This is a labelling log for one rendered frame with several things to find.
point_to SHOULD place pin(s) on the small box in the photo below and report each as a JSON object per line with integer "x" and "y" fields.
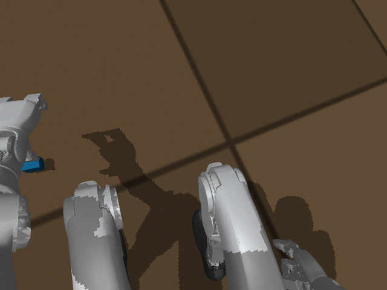
{"x": 33, "y": 166}

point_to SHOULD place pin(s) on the right robot foot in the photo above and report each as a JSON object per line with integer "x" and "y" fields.
{"x": 214, "y": 273}

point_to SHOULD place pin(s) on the left robot foot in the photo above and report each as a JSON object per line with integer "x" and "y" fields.
{"x": 125, "y": 256}

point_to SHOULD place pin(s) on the left robot hand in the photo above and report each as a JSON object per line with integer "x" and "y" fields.
{"x": 23, "y": 115}

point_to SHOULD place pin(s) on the right robot hand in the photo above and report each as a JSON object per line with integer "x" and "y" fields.
{"x": 304, "y": 268}

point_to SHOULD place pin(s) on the left robot arm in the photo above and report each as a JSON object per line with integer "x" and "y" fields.
{"x": 15, "y": 229}

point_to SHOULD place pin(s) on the right robot arm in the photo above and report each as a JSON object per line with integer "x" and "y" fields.
{"x": 325, "y": 283}

